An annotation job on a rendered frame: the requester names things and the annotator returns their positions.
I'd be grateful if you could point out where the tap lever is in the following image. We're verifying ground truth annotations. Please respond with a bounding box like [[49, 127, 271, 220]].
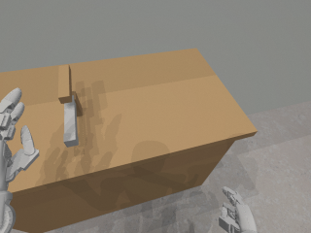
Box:
[[63, 95, 79, 148]]

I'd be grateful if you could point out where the robot right hand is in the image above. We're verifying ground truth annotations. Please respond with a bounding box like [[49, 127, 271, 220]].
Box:
[[219, 186, 258, 233]]

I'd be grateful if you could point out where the robot left forearm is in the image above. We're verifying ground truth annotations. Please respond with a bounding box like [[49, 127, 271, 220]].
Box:
[[0, 190, 17, 233]]

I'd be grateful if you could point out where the counter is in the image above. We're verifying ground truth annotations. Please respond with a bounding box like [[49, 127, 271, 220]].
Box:
[[0, 48, 258, 233]]

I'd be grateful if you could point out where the robot left hand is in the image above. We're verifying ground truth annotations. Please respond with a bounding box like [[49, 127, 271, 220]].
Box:
[[0, 87, 40, 191]]

